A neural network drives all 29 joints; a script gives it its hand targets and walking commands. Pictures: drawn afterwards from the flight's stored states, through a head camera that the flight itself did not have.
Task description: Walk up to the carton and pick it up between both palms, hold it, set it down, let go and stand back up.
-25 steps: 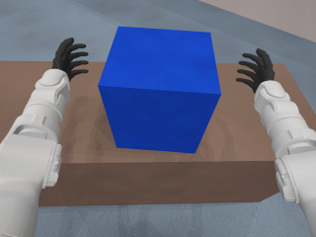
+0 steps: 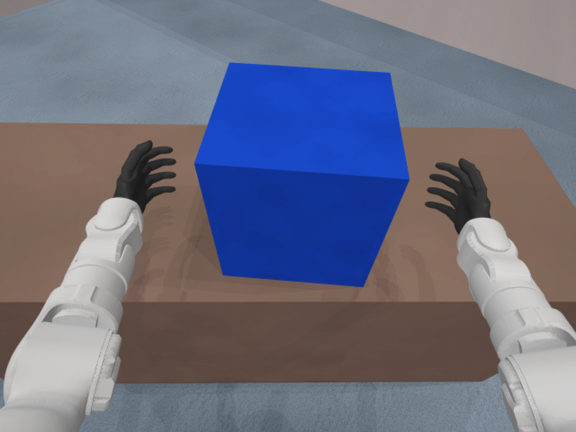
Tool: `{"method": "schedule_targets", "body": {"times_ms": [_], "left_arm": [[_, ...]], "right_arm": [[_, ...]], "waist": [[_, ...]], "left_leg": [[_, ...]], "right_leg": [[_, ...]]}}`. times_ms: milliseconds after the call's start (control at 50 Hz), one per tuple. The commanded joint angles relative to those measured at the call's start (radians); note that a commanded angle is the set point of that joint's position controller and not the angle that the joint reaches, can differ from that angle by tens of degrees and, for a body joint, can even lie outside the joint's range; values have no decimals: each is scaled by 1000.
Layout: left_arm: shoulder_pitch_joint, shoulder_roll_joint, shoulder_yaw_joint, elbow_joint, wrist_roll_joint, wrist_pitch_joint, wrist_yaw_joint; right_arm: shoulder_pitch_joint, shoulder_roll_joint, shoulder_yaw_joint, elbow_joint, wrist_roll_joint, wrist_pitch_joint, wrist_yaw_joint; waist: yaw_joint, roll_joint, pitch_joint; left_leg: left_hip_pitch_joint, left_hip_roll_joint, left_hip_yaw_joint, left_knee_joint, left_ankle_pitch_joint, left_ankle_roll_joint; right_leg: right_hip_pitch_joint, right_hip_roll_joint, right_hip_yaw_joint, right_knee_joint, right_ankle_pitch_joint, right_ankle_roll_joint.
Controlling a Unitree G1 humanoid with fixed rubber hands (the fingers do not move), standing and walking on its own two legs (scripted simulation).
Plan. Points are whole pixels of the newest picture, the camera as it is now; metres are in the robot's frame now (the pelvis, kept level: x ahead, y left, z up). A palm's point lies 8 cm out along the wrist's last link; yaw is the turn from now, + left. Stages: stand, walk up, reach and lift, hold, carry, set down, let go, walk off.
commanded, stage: set down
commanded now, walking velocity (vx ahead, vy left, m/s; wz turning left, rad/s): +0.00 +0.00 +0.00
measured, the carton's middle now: (300, 181) +0.53 +0.00 +0.01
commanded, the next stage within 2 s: let go in 1.98 s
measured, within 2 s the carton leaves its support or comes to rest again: neither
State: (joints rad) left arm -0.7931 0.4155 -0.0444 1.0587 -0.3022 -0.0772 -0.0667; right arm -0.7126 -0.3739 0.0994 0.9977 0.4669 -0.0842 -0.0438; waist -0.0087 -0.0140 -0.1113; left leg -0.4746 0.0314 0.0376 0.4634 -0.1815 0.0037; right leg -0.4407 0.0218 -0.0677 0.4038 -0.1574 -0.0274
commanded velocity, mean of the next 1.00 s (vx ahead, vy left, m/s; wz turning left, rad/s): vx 0.00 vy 0.00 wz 0.00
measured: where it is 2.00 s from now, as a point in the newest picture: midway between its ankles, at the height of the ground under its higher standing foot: outside the picture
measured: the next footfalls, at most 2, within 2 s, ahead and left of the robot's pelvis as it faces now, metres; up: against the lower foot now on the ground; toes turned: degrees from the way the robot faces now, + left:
none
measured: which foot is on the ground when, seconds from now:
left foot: down 0.00-1.00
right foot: down 0.00-1.00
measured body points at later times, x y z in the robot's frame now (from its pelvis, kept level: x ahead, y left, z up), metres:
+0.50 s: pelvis +0.01 +0.00 +0.00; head +0.03 +0.01 +0.45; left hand +0.36 +0.25 +0.02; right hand +0.34 -0.23 +0.01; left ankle +0.02 +0.11 -0.74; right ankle +0.02 -0.10 -0.74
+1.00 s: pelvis +0.01 -0.01 -0.01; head +0.03 +0.00 +0.44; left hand +0.29 +0.25 -0.03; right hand +0.27 -0.23 -0.04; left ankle +0.02 +0.11 -0.74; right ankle +0.02 -0.10 -0.74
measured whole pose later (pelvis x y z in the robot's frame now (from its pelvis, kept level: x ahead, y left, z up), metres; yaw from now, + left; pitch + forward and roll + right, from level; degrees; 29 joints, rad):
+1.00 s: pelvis +0.01 -0.01 -0.01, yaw +0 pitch +4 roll +0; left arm -0.17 0.32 -0.05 0.92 -0.30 -0.41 -0.07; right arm -0.09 -0.22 0.07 0.87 0.31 -0.44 -0.02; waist -0.02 0.00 -0.05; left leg -0.37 0.02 0.01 0.60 -0.29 0.00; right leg -0.36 0.02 -0.05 0.58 -0.29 -0.03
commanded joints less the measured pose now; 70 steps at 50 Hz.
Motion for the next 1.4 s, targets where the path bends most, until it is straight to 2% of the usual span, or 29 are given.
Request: {"method": "schedule_targets", "body": {"times_ms": [0,20,60,100,140,180,200,220,300,360,400,420,460,520,540,600,640,700,760,820,940,1020,1120,1140,1180,1260,1320,1360,1380], "left_arm": [[-289,158,57,-182,16,-22,-2],[-180,145,31,-185,8,-26,-4],[-79,123,39,-187,19,-42,-19],[-36,124,62,-226,37,-67,-21],[-27,115,68,-240,36,-91,-18],[83,97,77,-266,47,-125,-17],[83,107,81,-286,45,-148,-16],[2,132,84,-296,31,-165,-7],[-45,124,34,-259,-36,-215,15],[72,125,40,-212,-33,-243,9],[174,106,49,-207,-3,-261,-3],[292,77,59,-192,19,-263,-14],[181,115,78,-184,20,-281,-24],[363,60,70,-189,35,-308,-29],[244,87,74,-187,21,-314,-31],[217,86,26,-189,-23,-346,-10],[273,82,14,-222,-29,-373,0],[203,111,9,-250,-51,-403,19],[330,95,19,-242,-33,-392,16],[444,52,24,-202,1,-364,-9],[417,75,41,-246,6,-351,-2],[428,81,32,-285,-11,-353,12],[600,51,67,-294,44,-307,-5],[565,63,73,-312,44,-297,-10],[642,49,84,-330,69,-278,-12],[692,22,84,-341,95,-235,-19],[671,32,78,-418,99,-216,-6],[705,24,92,-419,122,-192,-1],[697,8,75,-407,121,-172,3]], "right_arm": [[-264,-158,-47,-162,-9,-37,-2],[-160,-154,-46,-185,-26,-44,1],[-60,-123,-40,-190,-33,-61,2],[-9,-114,-53,-212,-34,-86,6],[9,-98,-66,-216,-48,-110,12],[117,-75,-65,-250,-67,-141,17],[110,-78,-71,-286,-69,-159,18],[30,-90,-96,-319,-73,-166,19],[-8,-62,-95,-367,-97,-176,25],[121,-44,-70,-296,-84,-188,28],[227,-35,-46,-221,-71,-219,21],[326,-20,-20,-175,-63,-241,16],[203,-34,-43,-187,-73,-280,1],[359,-6,-42,-187,-101,-331,3],[240,-13,-65,-209,-116,-337,0],[239,-5,-80,-250,-137,-341,15],[301,-4,-86,-263,-141,-355,21],[241,-4,-77,-277,-126,-358,31],[350,0,-54,-228,-101,-360,38],[456,25,-30,-158,-111,-373,29],[419,37,-58,-249,-162,-391,24],[443,51,-76,-313,-196,-376,24],[597,81,-33,-255,-186,-365,14],[563,75,-37,-271,-190,-365,8],[633,75,-38,-255,-203,-369,1],[660,76,-43,-257,-228,-365,-1],[648,71,-84,-298,-261,-351,0],[680,90,-81,-299,-280,-327,11],[668,92,-81,-295,-288,-310,13]], "waist": [[1,43,-495],[-18,48,-508],[-22,44,-453],[-19,71,-420],[-15,57,-358],[-10,47,-326],[-4,43,-320],[-8,56,-335],[-18,34,-333],[-10,35,-346],[-13,62,-345],[-14,46,-304],[-10,56,-301],[-7,22,-212],[-16,13,-208],[-18,29,-189],[-21,50,-211],[-21,81,-269],[-14,80,-267],[-18,62,-201],[-1,29,-138],[-7,23,-148],[-10,43,-122],[-9,39,-117],[-8,38,-95],[-1,25,-35],[-2,36,-6],[8,35,13],[2,42,33]], "left_leg": [[374,-32,-21,15,306,-27],[365,-36,-32,16,316,-24],[358,-39,-31,13,334,-22],[368,-40,-39,14,360,-33],[350,-41,-43,13,318,-30],[341,-39,-40,5,296,-24],[324,-40,-40,10,287,-20],[284,-41,-40,7,254,-23],[196,-43,-44,24,122,-7],[207,-43,-49,42,160,-10],[255,-43,-54,56,246,-24],[291,-42,-61,63,311,-24],[271,-45,-60,67,278,-29],[301,-37,-63,57,236,-25],[259,-35,-59,55,187,-21],[204,-31,-56,56,63,-18],[202,-28,-59,69,89,-23],[173,-32,-63,93,78,-29],[203,-28,-71,93,114,-25],[248,-32,-75,93,173,-31],[206,-35,-62,63,69,-23],[178,-40,-49,50,-4,-15],[268,-47,-44,51,150,-22],[265,-49,-46,50,162,-22],[307,-45,-41,35,179,-28],[361,-39,-36,14,205,-34],[358,-31,-30,-15,154,-30],[364,-32,-25,-33,116,-22],[360,-28,-23,-47,92,-21]], "right_leg": [[145,13,25,-41,153,44],[176,27,13,-29,188,28],[206,21,26,-25,223,23],[204,23,25,-29,228,18],[183,24,28,-32,171,18],[219,20,31,-28,175,18],[218,17,38,-18,180,21],[197,15,37,-14,140,20],[165,-8,57,29,67,21],[193,-14,67,50,131,25],[197,-7,67,52,186,23],[224,-2,73,49,245,22],[171,-1,67,49,201,21],[170,2,62,39,128,20],[140,-1,60,35,85,22],[92,-5,59,60,-32,18],[102,-5,58,83,0,14],[88,-6,60,117,-3,10],[105,0,68,116,27,7],[126,0,70,96,71,9],[122,-3,71,74,-34,13],[160,-14,79,81,-52,14],[227,-24,97,59,106,18],[221,-25,98,53,115,19],[248,-21,94,40,132,16],[254,-13,80,5,128,15],[251,-11,73,-15,66,9],[259,-16,78,-32,31,8],[256,-20,80,-44,6,9]]}}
